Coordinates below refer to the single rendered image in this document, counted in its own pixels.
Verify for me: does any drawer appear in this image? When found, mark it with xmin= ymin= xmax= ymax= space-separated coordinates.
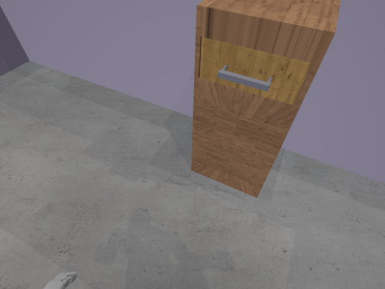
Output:
xmin=200 ymin=37 xmax=311 ymax=105

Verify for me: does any left robot hand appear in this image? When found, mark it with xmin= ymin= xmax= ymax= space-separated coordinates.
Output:
xmin=44 ymin=272 xmax=77 ymax=289

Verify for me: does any cabinet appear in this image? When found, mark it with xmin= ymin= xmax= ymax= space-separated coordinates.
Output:
xmin=191 ymin=0 xmax=341 ymax=197

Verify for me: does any handle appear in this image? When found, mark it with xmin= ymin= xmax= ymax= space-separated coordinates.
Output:
xmin=217 ymin=65 xmax=272 ymax=92

